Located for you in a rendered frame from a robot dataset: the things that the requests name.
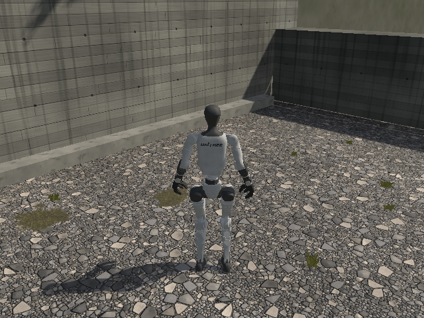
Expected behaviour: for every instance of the robot right upper arm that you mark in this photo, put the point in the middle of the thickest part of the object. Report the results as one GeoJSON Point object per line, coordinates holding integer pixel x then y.
{"type": "Point", "coordinates": [236, 150]}

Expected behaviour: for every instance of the robot left upper arm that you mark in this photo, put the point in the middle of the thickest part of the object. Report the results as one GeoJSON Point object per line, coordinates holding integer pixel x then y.
{"type": "Point", "coordinates": [186, 153]}

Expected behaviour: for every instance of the robot right forearm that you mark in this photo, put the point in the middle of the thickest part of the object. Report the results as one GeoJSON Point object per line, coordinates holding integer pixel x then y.
{"type": "Point", "coordinates": [245, 175]}

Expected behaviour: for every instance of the robot right foot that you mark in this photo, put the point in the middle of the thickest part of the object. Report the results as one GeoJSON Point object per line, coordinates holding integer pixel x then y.
{"type": "Point", "coordinates": [226, 266]}

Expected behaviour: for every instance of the robot left forearm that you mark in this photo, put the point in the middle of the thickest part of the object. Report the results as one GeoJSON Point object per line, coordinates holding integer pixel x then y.
{"type": "Point", "coordinates": [179, 173]}

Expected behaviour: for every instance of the robot head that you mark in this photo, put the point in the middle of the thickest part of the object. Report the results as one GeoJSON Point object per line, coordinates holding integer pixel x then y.
{"type": "Point", "coordinates": [212, 115]}

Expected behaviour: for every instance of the left robot hand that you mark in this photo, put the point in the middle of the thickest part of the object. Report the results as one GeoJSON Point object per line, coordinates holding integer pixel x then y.
{"type": "Point", "coordinates": [176, 185]}

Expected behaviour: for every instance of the right robot hand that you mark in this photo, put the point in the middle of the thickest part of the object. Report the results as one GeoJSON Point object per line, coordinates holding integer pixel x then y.
{"type": "Point", "coordinates": [249, 188]}

